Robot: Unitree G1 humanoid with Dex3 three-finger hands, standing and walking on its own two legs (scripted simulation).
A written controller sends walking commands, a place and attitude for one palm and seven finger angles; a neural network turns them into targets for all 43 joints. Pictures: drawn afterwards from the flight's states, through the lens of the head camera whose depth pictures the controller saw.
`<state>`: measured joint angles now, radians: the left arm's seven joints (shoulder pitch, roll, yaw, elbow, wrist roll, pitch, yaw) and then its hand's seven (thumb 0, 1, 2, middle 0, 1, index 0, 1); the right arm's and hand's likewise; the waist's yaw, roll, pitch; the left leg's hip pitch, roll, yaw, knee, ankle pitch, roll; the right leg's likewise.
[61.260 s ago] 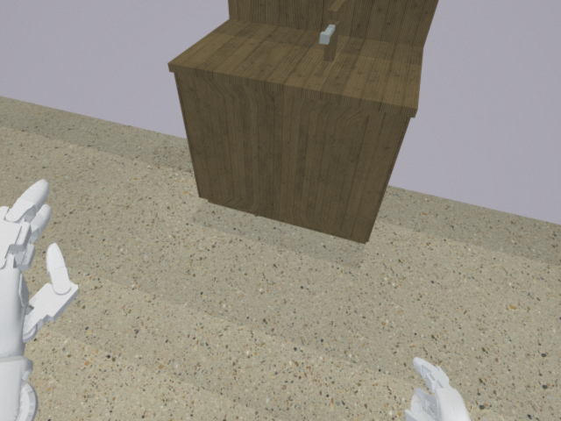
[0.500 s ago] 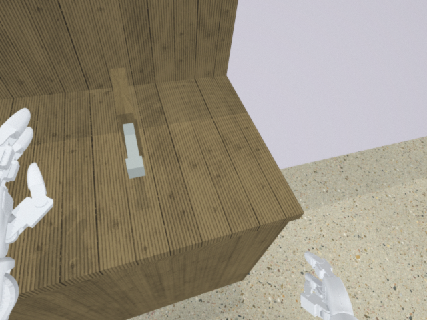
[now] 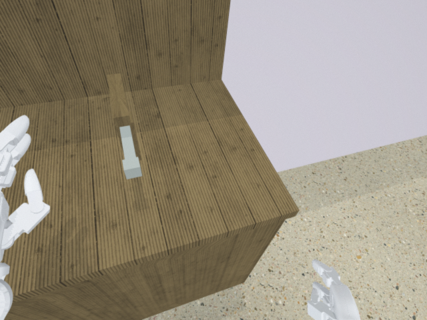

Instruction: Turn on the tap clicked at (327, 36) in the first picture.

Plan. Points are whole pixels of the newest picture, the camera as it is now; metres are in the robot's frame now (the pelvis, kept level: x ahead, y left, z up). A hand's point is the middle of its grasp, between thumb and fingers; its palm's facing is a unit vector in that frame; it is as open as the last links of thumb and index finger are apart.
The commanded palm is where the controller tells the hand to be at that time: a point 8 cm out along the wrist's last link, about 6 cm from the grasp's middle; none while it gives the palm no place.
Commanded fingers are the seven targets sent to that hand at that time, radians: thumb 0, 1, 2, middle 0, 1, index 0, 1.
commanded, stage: look again from close up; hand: left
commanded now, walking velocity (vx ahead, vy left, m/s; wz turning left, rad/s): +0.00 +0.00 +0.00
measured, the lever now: (132, 168) +0.35 +0.19 +0.09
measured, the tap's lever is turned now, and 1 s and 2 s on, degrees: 0 0 0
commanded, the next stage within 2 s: shuffle to correct the standing spot in 0.04 s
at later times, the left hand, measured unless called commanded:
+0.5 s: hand (77, 201) +0.23 +0.22 +0.16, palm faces +0.35 -0.86 -0.37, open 7.4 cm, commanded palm +0.17 +0.25 +0.17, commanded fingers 0.00 0.90 0.90 -0.20 -0.30 -0.20 -0.30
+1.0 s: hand (120, 205) +0.24 +0.16 +0.15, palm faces +0.32 -0.87 -0.38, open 7.4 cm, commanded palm +0.17 +0.20 +0.17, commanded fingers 0.00 0.90 0.90 -0.20 -0.30 -0.20 -0.30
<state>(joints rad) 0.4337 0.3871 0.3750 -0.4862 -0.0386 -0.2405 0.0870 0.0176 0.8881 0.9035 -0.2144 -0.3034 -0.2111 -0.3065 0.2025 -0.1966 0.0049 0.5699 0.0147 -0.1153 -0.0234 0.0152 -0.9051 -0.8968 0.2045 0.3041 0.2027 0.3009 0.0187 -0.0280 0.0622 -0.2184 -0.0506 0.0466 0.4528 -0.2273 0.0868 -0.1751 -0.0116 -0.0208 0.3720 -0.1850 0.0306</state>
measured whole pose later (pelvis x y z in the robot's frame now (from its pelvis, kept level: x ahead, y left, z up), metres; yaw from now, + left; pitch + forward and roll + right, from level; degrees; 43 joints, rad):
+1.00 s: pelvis +0.01 -0.08 -0.01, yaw +0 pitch +1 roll -1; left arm 0.47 0.39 0.38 -0.53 -0.10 -0.13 0.08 0.02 0.89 0.90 -0.21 -0.30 -0.21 -0.31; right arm 0.21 -0.21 -0.03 0.56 0.03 -0.05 -0.03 0.01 -0.91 -0.90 0.20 0.30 0.20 0.30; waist -0.01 -0.01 0.04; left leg -0.29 0.06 0.00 0.58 -0.31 -0.02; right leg -0.23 0.10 -0.06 0.48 -0.26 -0.09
